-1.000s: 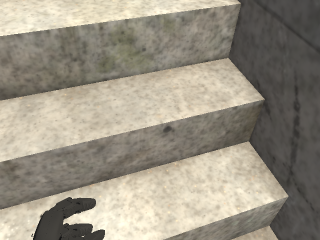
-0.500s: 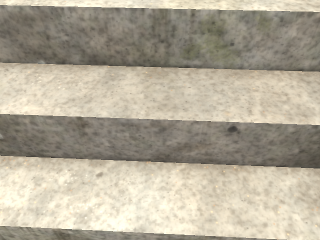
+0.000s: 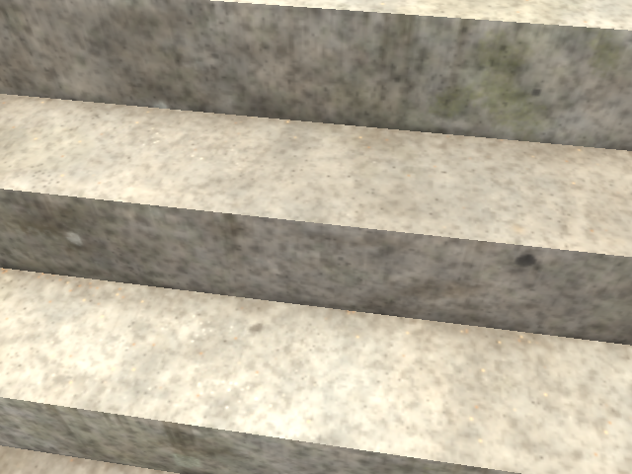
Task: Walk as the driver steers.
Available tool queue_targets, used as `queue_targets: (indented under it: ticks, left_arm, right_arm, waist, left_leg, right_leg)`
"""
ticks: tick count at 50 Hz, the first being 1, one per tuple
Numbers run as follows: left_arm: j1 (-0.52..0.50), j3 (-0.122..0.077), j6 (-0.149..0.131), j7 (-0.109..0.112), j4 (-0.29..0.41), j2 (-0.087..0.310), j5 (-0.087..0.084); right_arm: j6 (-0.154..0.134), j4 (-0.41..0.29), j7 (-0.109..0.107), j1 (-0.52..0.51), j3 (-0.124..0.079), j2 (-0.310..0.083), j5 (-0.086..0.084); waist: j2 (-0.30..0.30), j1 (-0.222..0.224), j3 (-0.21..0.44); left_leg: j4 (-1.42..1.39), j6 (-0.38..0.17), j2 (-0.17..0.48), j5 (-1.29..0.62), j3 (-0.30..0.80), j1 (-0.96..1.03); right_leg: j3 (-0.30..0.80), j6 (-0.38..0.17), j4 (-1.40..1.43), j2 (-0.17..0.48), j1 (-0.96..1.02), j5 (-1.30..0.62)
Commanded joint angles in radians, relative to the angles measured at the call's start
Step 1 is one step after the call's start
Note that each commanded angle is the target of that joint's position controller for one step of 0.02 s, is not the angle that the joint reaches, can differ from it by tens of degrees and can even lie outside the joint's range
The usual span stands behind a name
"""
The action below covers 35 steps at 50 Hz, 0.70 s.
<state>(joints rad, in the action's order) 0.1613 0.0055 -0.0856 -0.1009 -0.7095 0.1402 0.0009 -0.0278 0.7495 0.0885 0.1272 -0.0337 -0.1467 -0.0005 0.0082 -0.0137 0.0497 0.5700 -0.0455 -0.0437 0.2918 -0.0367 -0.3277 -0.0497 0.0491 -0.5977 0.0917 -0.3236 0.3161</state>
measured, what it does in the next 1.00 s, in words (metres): climbs: left foot 0.20 m higher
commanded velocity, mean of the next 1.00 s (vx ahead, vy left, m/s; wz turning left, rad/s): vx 0.31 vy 0.00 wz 0.02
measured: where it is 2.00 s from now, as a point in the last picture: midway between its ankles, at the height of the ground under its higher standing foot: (318, 186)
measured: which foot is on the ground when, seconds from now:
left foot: down 0.00-0.40, up 0.42-0.72, down 0.74-1.00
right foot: down 0.00-0.76, up 0.78-1.00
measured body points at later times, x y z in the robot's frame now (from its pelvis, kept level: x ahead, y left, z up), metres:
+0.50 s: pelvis +0.07 -0.04 +0.01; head +0.08 -0.05 +0.46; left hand +0.10 +0.22 -0.11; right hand +0.20 -0.28 -0.12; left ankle -0.02 +0.07 -0.60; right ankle -0.01 -0.14 -0.73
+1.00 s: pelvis +0.26 +0.04 +0.19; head +0.26 +0.06 +0.64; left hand +0.50 +0.23 +0.13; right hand +0.26 -0.21 +0.06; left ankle +0.27 +0.10 -0.52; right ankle +0.28 -0.14 -0.22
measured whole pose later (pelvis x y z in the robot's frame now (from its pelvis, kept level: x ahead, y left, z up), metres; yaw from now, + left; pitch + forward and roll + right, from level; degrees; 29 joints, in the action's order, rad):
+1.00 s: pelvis +0.26 +0.04 +0.19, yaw +0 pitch +4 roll -1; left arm 0.06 0.00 -0.08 -0.07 -0.60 0.15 -0.02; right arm -0.02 0.98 0.06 0.39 -0.02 -0.19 0.10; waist 0.03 -0.01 0.11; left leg 0.69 -0.09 -0.03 0.35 -0.09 -0.42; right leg 0.20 -0.24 -2.13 -0.11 -1.14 -0.03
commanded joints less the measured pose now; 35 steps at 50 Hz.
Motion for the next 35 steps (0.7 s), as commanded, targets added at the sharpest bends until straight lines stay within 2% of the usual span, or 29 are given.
queue_targets:
  ticks: [1,3,4,7,9,10,12,14,15,16,17,18,19,20,21,22,23,24,25,26,27,28,29,30,31,32,33,34,35]
  left_arm:
    - [-0.038,-0.008,-0.015,-0.007,0.062,0.048,0.002]
    - [-0.015,-0.008,-0.016,-0.001,0.055,0.056,0.003]
    - [-0.013,-0.001,-0.017,-0.003,0.054,0.044,0.003]
    - [0.021,0.001,-0.022,0.000,0.048,0.058,0.000]
    - [0.083,0.008,-0.016,-0.011,0.012,0.046,0.001]
    - [0.097,0.004,-0.013,-0.013,0.003,0.054,0.005]
    - [0.122,-0.015,-0.006,0.001,-0.008,0.095,0.018]
    - [0.134,-0.013,-0.008,0.018,-0.008,0.085,0.025]
    - [0.161,-0.013,-0.008,0.016,-0.005,0.074,0.023]
    - [0.177,-0.018,-0.010,0.017,-0.008,0.073,0.023]
    - [0.198,-0.022,-0.014,0.018,-0.012,0.076,0.025]
    - [0.219,-0.029,-0.015,0.015,-0.024,0.084,0.030]
    - [0.164,-0.065,-0.018,0.121,0.013,0.176,-0.020]
    - [0.232,-0.072,-0.013,0.157,-0.019,0.218,-0.003]
    - [0.296,-0.069,-0.002,0.174,-0.065,0.207,0.006]
    - [0.321,-0.077,0.003,0.177,-0.085,0.214,0.014]
    - [0.341,-0.093,0.002,0.175,-0.102,0.241,0.018]
    - [0.330,-0.101,-0.007,0.174,-0.117,0.249,0.025]
    - [0.341,-0.098,-0.014,0.168,-0.146,0.217,0.033]
    - [0.404,-0.093,-0.027,0.157,-0.177,0.174,0.046]
    - [0.431,-0.090,-0.037,0.149,-0.197,0.152,0.054]
    - [0.436,-0.088,-0.047,0.146,-0.202,0.141,0.056]
    - [0.428,-0.087,-0.056,0.137,-0.206,0.135,0.052]
    - [0.411,-0.086,-0.063,0.130,-0.219,0.136,0.045]
    - [0.366,-0.086,-0.071,0.125,-0.211,0.157,0.036]
    - [0.331,-0.087,-0.062,0.121,-0.227,0.156,0.010]
    - [0.314,-0.079,-0.050,0.126,-0.235,0.154,0.001]
    - [0.169,-0.073,-0.038,0.132,-0.191,0.165,-0.037]
    - [0.242,-0.069,-0.040,0.141,-0.189,0.194,-0.075]
  right_arm:
    - [-0.017,-0.051,0.005,-0.047,-0.027,-0.107,0.010]
    - [-0.021,-0.045,0.003,-0.055,-0.029,-0.108,0.010]
    - [-0.019,-0.041,0.007,-0.063,-0.027,-0.096,0.011]
    - [-0.021,-0.029,0.003,-0.059,-0.033,-0.102,0.009]
    - [-0.013,0.008,0.005,-0.029,-0.030,-0.090,0.000]
    - [-0.008,0.021,0.002,-0.023,-0.035,-0.105,0.000]
    - [-0.004,0.026,-0.012,-0.018,-0.057,-0.162,0.006]
    - [-0.002,0.027,-0.030,-0.025,-0.062,-0.178,0.022]
    - [0.003,0.030,-0.034,-0.030,-0.060,-0.184,0.018]
    - [0.007,0.025,-0.035,-0.041,-0.059,-0.170,0.016]
    - [0.009,0.020,-0.035,-0.051,-0.057,-0.161,0.015]
    - [0.017,0.007,-0.031,-0.077,-0.055,-0.154,0.017]
    - [-0.040,0.005,-0.082,-0.033,-0.036,-0.086,-0.002]
    - [-0.054,-0.003,-0.093,-0.042,-0.022,-0.055,-0.002]
    - [-0.055,-0.015,-0.095,-0.015,-0.012,-0.041,0.006]
    - [-0.045,-0.016,-0.094,-0.020,-0.022,-0.068,0.016]
    - [-0.037,-0.027,-0.095,-0.027,-0.025,-0.056,0.035]
    - [-0.035,-0.087,-0.095,-0.080,-0.023,-0.032,0.045]
    - [-0.041,-0.141,-0.090,-0.137,-0.016,-0.024,0.046]
    - [-0.043,-0.204,-0.090,-0.202,-0.019,-0.042,0.042]
    - [-0.039,-0.240,-0.094,-0.230,-0.017,-0.044,0.043]
    - [-0.031,-0.273,-0.100,-0.239,-0.012,-0.035,0.041]
    - [-0.014,-0.309,-0.112,-0.260,-0.004,-0.010,0.031]
    - [-0.009,-0.353,-0.121,-0.329,0.016,0.018,0.026]
    - [0.004,-0.387,-0.128,-0.350,0.022,0.011,0.022]
    - [0.014,-0.432,-0.127,-0.356,0.042,0.026,0.023]
    - [0.029,-0.459,-0.123,-0.393,0.048,0.024,0.022]
    - [0.033,-0.427,-0.108,-0.299,0.079,0.059,-0.013]
    - [0.045,-0.308,-0.103,-0.192,0.048,0.009,-0.031]
  waist:
    - [-0.038,-0.013,0.035]
    - [-0.034,-0.013,0.042]
    - [-0.026,-0.009,0.042]
    - [-0.021,-0.011,0.050]
    - [-0.012,-0.011,0.018]
    - [-0.013,-0.014,-0.004]
    - [-0.031,-0.015,-0.020]
    - [-0.048,-0.013,-0.023]
    - [-0.042,0.004,-0.015]
    - [-0.035,0.013,-0.030]
    - [-0.033,0.024,-0.012]
    - [-0.021,0.034,0.001]
    - [0.042,0.069,-0.035]
    - [0.133,0.075,0.011]
    - [0.209,0.082,0.050]
    - [0.195,0.103,0.041]
    - [0.125,0.116,0.061]
    - [0.081,0.093,0.035]
    - [0.063,0.084,-0.007]
    - [0.088,0.101,-0.075]
    - [0.097,0.103,-0.114]
    - [0.087,0.087,-0.139]
    - [0.095,0.070,-0.170]
    - [0.101,0.062,-0.206]
    - [0.079,0.025,-0.228]
    - [0.041,-0.024,-0.247]
    - [0.061,-0.016,-0.219]
    - [0.053,-0.063,-0.224]
    - [0.026,-0.050,0.023]
  left_leg:
    - [-0.180,-0.035,0.118,-0.068,0.197,0.051]
    - [-0.157,-0.042,0.113,-0.152,0.181,0.073]
    - [-0.143,-0.041,0.107,-0.195,0.172,0.079]
    - [-0.114,-0.044,0.100,-0.269,0.149,0.094]
    - [-0.160,-0.050,0.099,-0.102,0.150,0.062]
    - [-0.189,-0.064,0.101,-0.004,0.160,0.043]
    - [-0.241,-0.120,0.129,0.141,0.212,0.038]
    - [-0.276,-0.180,0.182,0.207,0.288,0.053]
    - [-0.282,-0.198,0.185,0.191,0.304,0.034]
    - [-0.272,-0.206,0.188,0.129,0.291,0.007]
    - [-0.248,-0.203,0.178,0.050,0.259,0.005]
    - [-0.218,-0.195,0.141,-0.057,0.200,-0.029]
    - [-0.010,-0.066,0.071,-0.336,0.046,-0.027]
    - [0.158,-0.010,0.044,-0.280,0.016,-0.133]
    - [0.307,0.013,0.028,-0.074,-0.019,-0.256]
    - [0.610,0.026,0.007,0.093,-0.057,-0.396]
    - [0.990,0.032,0.009,0.154,-0.046,-0.530]
    - [1.164,0.020,0.042,0.143,0.000,-0.671]
    - [1.284,0.003,0.057,0.104,0.022,-0.781]
    - [1.394,-0.020,0.066,0.141,0.031,-0.940]
    - [1.525,-0.038,0.070,0.180,0.056,-1.066]
    - [1.604,-0.054,0.079,0.238,0.086,-1.153]
    - [1.634,-0.071,0.087,0.302,0.108,-1.194]
    - [1.676,-0.096,0.088,0.348,0.109,-1.236]
    - [1.627,-0.100,0.106,0.358,0.088,-1.219]
    - [1.382,-0.117,0.164,0.334,0.060,-1.087]
    - [1.272,-0.112,0.159,0.284,-0.046,-0.947]
    - [0.853,-0.154,0.153,0.269,-0.110,-0.542]
    - [0.886,-0.118,-0.033,0.206,-0.265,-0.122]
  right_leg:
    - [0.052,-0.026,0.044,-0.010,0.030,-0.114]
    - [0.049,-0.034,0.043,-0.010,0.022,-0.113]
    - [0.049,-0.040,0.047,-0.005,0.021,-0.133]
    - [0.046,-0.049,0.041,-0.005,0.015,-0.149]
    - [0.045,-0.052,0.064,0.002,0.028,-0.086]
    - [0.040,-0.056,0.067,-0.002,0.027,-0.046]
    - [0.014,-0.064,0.028,-0.022,0.017,0.050]
    - [0.020,-0.089,0.010,-0.025,-0.010,0.048]
    - [0.026,-0.115,0.013,-0.026,0.032,0.024]
    - [0.032,-0.144,0.020,-0.021,0.056,-0.004]
    - [0.050,-0.170,0.043,-0.015,0.099,-0.026]
    - [0.094,-0.208,0.082,0.007,0.163,-0.072]
    - [0.161,-0.202,0.213,0.042,0.211,-0.283]
    - [0.308,-0.256,0.278,0.132,0.317,-0.430]
    - [0.415,-0.324,0.322,0.217,0.413,-0.542]
    - [0.432,-0.389,0.316,0.272,0.456,-0.634]
    - [0.400,-0.436,0.290,0.271,0.477,-0.625]
    - [0.335,-0.424,0.290,0.234,0.509,-0.512]
    - [0.298,-0.395,0.314,0.217,0.504,-0.403]
    - [0.301,-0.389,0.372,0.215,0.543,-0.293]
    - [0.310,-0.381,0.401,0.232,0.572,-0.261]
    - [0.296,-0.362,0.418,0.248,0.570,-0.238]
    - [0.253,-0.325,0.443,0.258,0.519,-0.170]
    - [0.219,-0.302,0.501,0.270,0.454,-0.133]
    - [0.172,-0.273,0.563,0.272,0.389,-0.111]
    - [0.088,-0.222,0.632,0.211,0.233,-0.069]
    - [0.029,-0.231,0.756,0.186,0.155,-0.224]
    - [-0.098,-0.233,0.822,0.110,-0.080,-0.624]
    - [-0.099,-0.284,0.675,0.084,-0.096,-1.415]
Keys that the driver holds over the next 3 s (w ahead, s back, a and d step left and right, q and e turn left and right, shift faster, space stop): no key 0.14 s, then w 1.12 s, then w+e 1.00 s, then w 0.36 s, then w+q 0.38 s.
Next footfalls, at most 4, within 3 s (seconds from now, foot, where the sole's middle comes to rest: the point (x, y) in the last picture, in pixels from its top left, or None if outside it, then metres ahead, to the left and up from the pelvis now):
0.74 left None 0.31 0.10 -0.56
1.24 right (346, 377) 0.52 -0.02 -0.36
1.72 left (240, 162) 0.79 0.14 -0.15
2.22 right None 0.94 -0.21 0.05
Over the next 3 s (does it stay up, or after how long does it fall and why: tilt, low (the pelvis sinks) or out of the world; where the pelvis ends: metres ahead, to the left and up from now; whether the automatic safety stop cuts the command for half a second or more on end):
stays up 1.14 -0.17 0.99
